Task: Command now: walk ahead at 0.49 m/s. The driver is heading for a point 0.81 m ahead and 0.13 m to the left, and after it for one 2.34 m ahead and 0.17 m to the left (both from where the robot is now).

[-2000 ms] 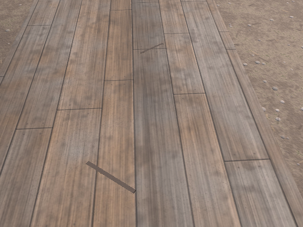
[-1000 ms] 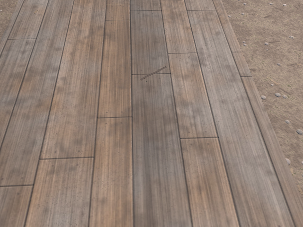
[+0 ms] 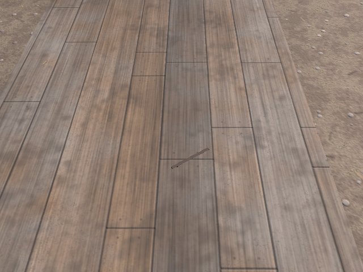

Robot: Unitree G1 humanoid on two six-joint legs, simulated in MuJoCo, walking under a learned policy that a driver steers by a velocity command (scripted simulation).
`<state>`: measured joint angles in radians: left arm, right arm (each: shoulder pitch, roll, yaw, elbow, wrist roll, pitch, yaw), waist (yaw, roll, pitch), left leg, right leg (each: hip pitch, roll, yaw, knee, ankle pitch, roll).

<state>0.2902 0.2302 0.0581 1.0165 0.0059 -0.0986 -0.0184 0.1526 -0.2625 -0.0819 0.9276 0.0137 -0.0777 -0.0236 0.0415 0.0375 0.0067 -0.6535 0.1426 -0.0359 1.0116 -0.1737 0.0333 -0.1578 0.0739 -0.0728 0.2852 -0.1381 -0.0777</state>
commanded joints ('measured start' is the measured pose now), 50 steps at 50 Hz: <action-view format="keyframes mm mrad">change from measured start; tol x32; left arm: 1 -35 152 25 -62 -3 -14 21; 50 -127 88 20 -123 9 -18 -6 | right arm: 1 1 -52 -15 -43 -10 0 4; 50 168 -76 -14 8 23 4 7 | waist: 1 -39 -79 40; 13 5 -124 64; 18 -160 185 -383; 38 -111 28 86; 45 84 -280 -415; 50 -42 -156 -37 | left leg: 1 -63 26 -28 -141 167 -22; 13 55 -77 51 -514 96 23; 15 404 -137 100 -543 101 75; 17 1082 256 -566 -611 -56 307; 25 496 105 -180 -867 140 210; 39 716 126 -25 -821 245 142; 43 552 28 53 -324 534 65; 45 -16 -190 -59 268 -405 -5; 50 55 12 -74 182 -105 31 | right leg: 1 -25 -290 233 -206 8 -152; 15 176 -279 93 233 559 -52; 17 -447 -28 41 901 -272 56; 19 -642 -106 176 1065 -360 21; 39 -503 -158 76 234 134 24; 43 126 -147 82 237 96 -73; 45 583 -497 789 37 -154 -247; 50 2 -345 265 -117 -53 -95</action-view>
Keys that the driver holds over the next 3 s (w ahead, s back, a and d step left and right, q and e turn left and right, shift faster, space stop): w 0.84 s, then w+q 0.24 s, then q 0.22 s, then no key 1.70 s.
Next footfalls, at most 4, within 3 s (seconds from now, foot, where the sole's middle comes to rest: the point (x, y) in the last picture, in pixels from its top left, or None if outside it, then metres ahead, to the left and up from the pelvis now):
0.32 left None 0.35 0.17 -0.78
0.86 right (220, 235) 0.66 -0.08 -0.78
1.36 left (164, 185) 0.89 0.16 -0.78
1.76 right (220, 183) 0.90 -0.08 -0.78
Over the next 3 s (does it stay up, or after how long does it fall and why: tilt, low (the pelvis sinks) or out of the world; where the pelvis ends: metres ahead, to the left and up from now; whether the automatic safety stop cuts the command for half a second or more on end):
stays up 0.86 0.03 -0.01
